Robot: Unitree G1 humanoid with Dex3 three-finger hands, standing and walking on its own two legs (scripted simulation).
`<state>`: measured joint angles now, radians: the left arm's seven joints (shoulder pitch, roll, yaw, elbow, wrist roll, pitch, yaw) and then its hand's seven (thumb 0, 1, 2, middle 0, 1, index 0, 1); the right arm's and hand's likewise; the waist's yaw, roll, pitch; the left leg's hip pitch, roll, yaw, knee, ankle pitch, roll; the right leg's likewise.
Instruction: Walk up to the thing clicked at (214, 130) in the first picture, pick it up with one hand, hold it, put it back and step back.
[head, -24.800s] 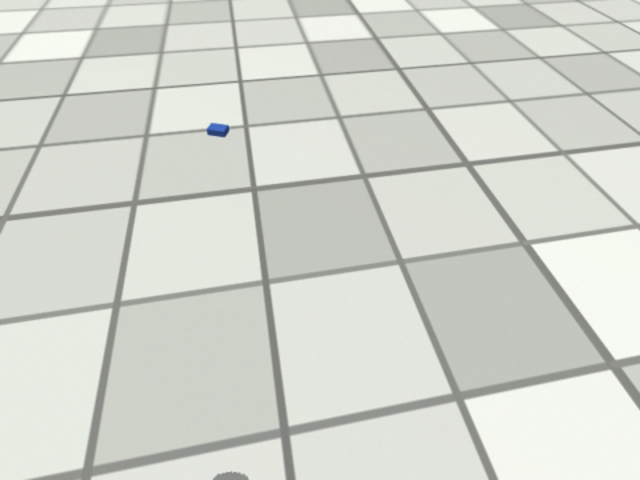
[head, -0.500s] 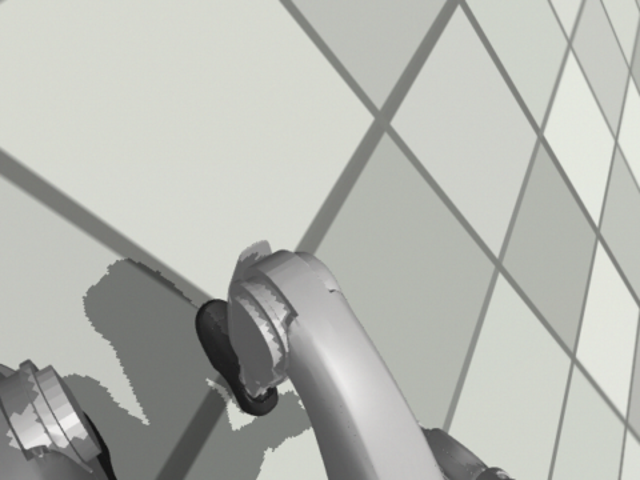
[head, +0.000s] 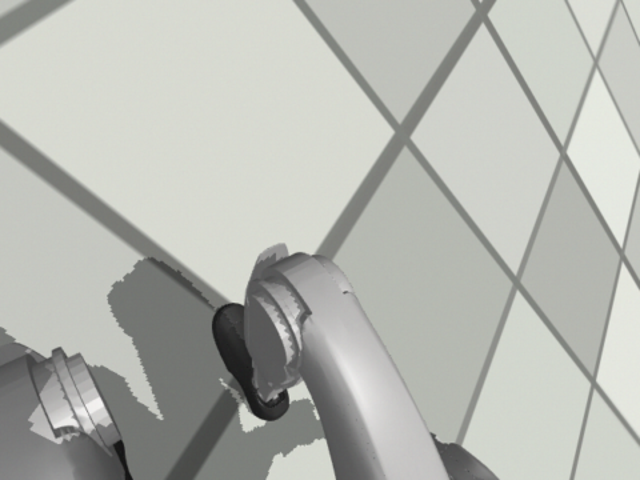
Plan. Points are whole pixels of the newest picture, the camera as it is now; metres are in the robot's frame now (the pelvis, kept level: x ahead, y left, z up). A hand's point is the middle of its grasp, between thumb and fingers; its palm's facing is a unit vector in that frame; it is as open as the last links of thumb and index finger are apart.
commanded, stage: settle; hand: left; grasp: from above
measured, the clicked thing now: out of the picture +0.49 +0.34 -0.29
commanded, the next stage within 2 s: lift in 0.52 s
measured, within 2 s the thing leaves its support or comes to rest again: neither
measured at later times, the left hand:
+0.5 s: hand out of the picture +0.47 +0.33 -0.17, palm faces -0.41 -0.13 -0.90, open 9.6 cm
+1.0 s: hand out of the picture +0.43 +0.33 -0.09, palm faces -0.45 -0.17 -0.88, open 9.6 cm
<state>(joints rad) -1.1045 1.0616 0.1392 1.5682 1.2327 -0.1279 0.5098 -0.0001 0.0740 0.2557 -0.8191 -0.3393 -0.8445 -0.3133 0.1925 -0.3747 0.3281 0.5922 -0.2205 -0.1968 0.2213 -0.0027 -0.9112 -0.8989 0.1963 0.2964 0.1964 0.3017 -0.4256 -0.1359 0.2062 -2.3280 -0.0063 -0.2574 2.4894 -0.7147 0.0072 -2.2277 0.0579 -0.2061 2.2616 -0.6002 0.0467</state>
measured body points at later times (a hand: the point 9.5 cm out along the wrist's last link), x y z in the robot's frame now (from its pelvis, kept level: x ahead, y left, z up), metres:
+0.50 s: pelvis +0.00 -0.01 +0.01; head +0.25 +0.11 +0.37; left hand +0.48 +0.34 -0.12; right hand +0.08 -0.27 -0.07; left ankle +0.06 +0.12 -0.29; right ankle +0.13 -0.11 -0.29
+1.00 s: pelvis +0.00 -0.01 +0.05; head +0.23 +0.08 +0.43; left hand +0.45 +0.34 -0.04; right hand +0.09 -0.28 -0.05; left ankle +0.06 +0.12 -0.29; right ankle +0.13 -0.11 -0.29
